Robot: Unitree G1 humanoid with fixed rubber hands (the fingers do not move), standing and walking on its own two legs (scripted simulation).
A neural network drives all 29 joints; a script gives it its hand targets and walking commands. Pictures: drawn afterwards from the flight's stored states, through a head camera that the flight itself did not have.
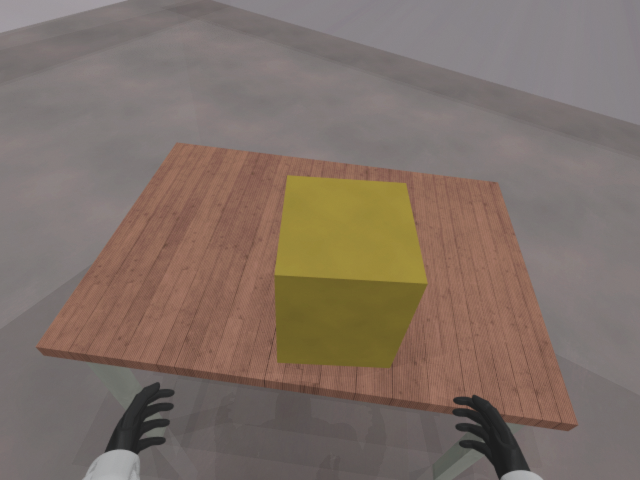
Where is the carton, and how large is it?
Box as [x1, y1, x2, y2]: [274, 175, 427, 367]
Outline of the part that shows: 287,175 274,274 277,362 389,367 427,283 405,183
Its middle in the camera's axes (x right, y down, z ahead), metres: +0.03 +0.07 +0.66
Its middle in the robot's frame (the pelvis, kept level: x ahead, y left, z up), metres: +0.45 -0.04 -0.05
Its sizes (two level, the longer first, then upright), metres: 0.210 0.200 0.250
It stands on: a table, 0.60 m high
